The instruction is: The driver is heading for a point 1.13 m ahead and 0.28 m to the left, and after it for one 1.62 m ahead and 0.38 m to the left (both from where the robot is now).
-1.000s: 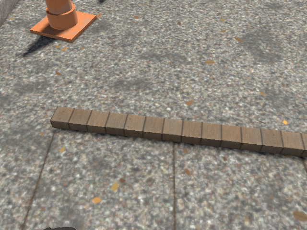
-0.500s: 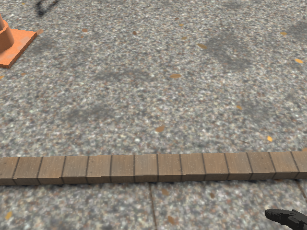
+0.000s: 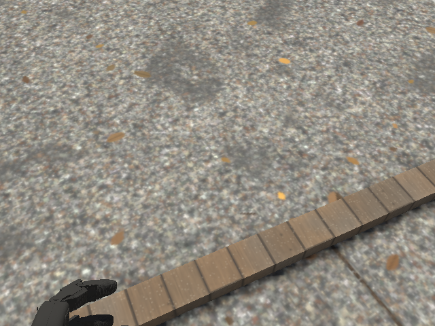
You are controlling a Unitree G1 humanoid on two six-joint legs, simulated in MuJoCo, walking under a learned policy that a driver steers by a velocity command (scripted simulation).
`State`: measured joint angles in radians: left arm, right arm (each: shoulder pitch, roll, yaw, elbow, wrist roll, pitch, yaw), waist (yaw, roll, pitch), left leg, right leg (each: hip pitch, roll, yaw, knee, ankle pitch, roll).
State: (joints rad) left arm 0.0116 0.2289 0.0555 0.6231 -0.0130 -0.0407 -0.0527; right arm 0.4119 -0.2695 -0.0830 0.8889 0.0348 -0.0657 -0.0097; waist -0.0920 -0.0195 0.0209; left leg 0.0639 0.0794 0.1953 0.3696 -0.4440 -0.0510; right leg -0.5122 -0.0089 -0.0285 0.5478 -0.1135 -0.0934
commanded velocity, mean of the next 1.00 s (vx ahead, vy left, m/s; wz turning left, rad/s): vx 0.50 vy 0.00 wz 0.38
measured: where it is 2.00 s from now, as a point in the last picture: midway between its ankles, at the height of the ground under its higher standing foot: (107, 179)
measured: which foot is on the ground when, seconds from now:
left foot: down 0.00-0.00, up 0.02-0.52, down 0.54-0.92, up 0.94-1.00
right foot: down 0.00-0.56, up 0.58-0.86, down 0.88-1.00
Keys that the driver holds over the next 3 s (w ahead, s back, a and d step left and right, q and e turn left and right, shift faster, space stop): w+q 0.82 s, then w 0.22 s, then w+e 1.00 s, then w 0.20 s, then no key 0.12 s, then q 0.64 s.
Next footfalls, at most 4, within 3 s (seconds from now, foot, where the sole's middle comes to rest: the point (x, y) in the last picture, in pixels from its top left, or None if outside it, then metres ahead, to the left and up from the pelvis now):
0.54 left None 0.35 0.14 -0.76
0.88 right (201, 246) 0.68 0.01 -0.70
1.14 left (130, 310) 0.50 0.22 -0.70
1.52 right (140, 194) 0.94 0.21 -0.76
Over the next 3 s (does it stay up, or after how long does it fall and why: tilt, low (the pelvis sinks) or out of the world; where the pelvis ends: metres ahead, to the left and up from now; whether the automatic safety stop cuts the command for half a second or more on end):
stays up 1.27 0.33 0.02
